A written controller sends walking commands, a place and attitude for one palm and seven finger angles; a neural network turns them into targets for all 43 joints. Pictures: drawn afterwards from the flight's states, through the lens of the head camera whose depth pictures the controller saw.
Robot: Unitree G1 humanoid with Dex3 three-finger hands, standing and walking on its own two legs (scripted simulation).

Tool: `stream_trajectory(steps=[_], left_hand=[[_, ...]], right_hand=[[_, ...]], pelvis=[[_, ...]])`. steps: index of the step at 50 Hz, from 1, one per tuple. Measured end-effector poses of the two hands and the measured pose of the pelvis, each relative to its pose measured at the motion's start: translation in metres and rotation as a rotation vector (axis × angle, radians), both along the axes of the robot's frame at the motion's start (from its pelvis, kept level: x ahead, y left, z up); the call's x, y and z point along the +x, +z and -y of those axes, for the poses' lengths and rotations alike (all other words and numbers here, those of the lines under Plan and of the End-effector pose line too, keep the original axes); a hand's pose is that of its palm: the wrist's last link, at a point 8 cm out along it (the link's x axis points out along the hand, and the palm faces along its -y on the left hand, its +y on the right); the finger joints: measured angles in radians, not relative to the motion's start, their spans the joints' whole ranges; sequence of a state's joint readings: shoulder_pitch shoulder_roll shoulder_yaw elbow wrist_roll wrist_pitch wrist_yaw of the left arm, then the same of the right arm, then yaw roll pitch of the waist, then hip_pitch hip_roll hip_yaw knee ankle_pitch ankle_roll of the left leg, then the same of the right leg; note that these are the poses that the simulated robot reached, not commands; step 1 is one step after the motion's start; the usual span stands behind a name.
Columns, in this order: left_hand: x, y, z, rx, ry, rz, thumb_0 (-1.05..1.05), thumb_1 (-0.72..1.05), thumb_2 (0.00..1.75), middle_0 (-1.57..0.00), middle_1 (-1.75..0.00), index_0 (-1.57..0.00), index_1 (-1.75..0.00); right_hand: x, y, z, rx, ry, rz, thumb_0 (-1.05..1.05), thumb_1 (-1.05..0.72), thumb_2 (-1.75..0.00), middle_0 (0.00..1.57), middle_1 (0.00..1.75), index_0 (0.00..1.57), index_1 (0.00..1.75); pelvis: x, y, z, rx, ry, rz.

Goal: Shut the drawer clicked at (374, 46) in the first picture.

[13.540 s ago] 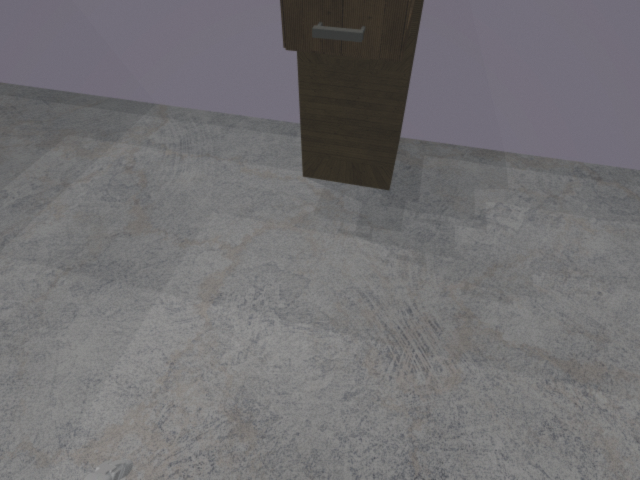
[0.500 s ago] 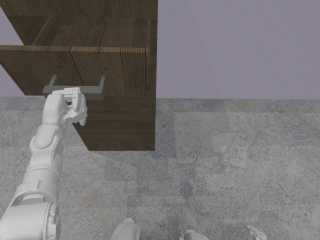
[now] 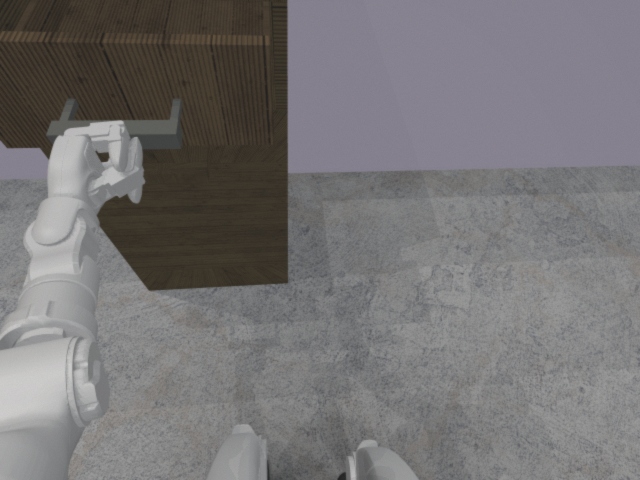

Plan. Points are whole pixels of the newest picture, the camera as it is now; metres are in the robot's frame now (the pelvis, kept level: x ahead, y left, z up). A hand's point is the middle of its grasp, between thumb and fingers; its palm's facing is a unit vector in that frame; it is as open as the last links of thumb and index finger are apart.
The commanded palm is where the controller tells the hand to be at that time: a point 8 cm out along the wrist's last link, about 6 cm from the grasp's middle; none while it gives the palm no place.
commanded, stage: push the drawer shut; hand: left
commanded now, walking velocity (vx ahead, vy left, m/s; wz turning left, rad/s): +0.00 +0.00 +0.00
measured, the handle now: (121, 121) +0.54 +0.25 +0.09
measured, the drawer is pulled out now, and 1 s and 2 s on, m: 0.09 0.00 0.00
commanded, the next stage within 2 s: pull the fist back off the drawer in 1.34 s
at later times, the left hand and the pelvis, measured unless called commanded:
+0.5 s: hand (147, 137) +0.52 +0.21 +0.09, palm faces +0.06 -1.00 -0.03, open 2.8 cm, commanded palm +0.52 +0.25 +0.09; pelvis +0.01 +0.00 -0.01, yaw +0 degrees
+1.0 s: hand (149, 114) +0.56 +0.21 +0.09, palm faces +0.05 -1.00 -0.05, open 2.9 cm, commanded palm +0.59 +0.25 +0.09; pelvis +0.01 +0.00 -0.01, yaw -1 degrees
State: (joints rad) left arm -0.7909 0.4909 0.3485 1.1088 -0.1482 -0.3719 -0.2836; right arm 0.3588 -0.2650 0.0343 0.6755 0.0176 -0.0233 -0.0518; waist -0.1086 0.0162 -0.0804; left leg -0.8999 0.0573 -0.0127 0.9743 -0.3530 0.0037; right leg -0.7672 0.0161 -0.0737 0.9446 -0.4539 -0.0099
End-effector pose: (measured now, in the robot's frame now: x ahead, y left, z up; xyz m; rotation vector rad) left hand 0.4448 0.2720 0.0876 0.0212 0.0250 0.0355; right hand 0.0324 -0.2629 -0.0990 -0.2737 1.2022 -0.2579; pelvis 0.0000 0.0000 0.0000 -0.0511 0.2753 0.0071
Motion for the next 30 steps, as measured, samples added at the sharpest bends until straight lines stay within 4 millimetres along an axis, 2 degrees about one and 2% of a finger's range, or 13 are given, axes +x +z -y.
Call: stream_trajectory(steps=[14,30], left_hand=[[0.029,0.002,0.002,0.004,0.014,-0.01,-0.08,0.7,0.94,-1.4,-1.6,-1.4,-1.6],[0.061,0.006,0.008,0.015,0.03,-0.024,-0.04,0.77,0.98,-1.4,-1.6,-1.4,-1.6]], right_hand=[[-0.01,-0.002,0.0,-0.006,-0.01,-0.056,0.01,-0.9,-0.9,0.2,0.3,0.2,0.3],[-0.035,-0.001,0.004,-0.019,-0.043,-0.136,0.01,-0.9,-0.9,0.2,0.3,0.2,0.3]], pelvis=[[0.004,-0.004,-0.001,-0.007,0.0,-0.041],[0.006,-0.008,0.003,-0.014,-0.002,-0.08]])
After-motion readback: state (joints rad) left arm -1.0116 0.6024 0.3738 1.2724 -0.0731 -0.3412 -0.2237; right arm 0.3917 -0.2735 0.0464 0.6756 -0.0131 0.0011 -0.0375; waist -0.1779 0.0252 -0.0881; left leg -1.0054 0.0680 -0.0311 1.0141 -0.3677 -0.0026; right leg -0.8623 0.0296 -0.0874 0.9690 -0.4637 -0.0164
